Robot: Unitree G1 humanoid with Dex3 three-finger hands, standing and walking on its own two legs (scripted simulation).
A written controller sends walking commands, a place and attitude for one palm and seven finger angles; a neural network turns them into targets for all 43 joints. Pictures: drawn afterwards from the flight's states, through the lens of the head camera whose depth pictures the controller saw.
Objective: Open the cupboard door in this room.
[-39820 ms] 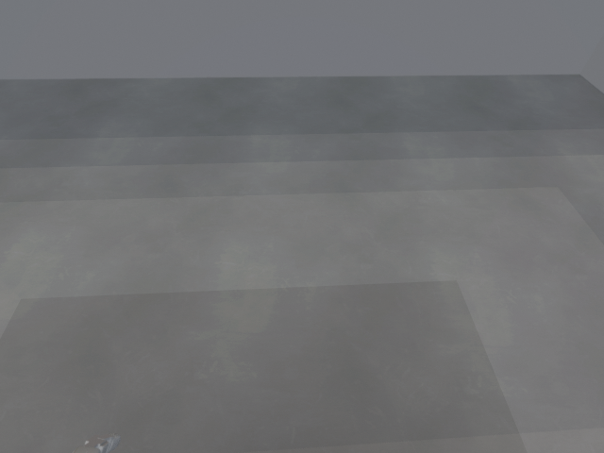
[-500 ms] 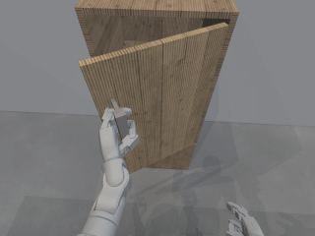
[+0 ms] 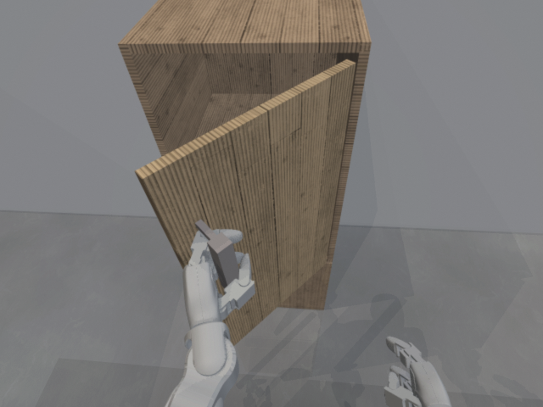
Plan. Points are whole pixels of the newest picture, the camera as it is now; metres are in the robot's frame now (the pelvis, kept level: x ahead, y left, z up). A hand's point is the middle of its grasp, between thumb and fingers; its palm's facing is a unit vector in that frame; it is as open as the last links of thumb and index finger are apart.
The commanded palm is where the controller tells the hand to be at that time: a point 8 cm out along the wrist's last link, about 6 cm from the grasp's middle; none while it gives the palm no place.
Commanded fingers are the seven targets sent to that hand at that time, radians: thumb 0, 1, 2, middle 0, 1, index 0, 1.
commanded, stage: open thumb and fingers to let go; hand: left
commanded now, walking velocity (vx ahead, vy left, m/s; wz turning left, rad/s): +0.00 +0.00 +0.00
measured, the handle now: (217, 256) +0.32 +0.09 +0.07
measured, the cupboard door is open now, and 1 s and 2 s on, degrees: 47 48 49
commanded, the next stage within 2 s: slide the hand sideways off the handle in 0.72 s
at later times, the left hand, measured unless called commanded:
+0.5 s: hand (236, 285) +0.28 +0.06 +0.06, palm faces +0.26 -0.97 -0.02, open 13.5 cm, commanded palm +0.24 +0.09 +0.06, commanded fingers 0.00 -0.50 0.30 -0.22 -0.75 -0.22 -0.75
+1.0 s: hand (232, 306) +0.25 +0.06 +0.06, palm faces -0.20 -0.98 -0.04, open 16.2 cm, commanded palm +0.23 +0.09 +0.06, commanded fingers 0.00 -0.50 0.30 -0.15 -0.30 -0.15 -0.30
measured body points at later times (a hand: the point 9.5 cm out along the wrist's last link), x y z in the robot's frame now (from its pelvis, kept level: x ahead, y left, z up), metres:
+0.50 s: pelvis -0.02 +0.01 -0.01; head +0.00 -0.01 +0.44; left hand +0.26 +0.11 +0.07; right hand +0.15 -0.21 -0.11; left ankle -0.01 +0.17 -0.70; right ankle -0.02 -0.05 -0.70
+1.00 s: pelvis -0.04 +0.05 -0.01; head -0.01 +0.04 +0.44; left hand +0.25 +0.12 +0.07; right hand +0.13 -0.17 -0.10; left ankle -0.01 +0.17 -0.70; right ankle -0.02 -0.05 -0.70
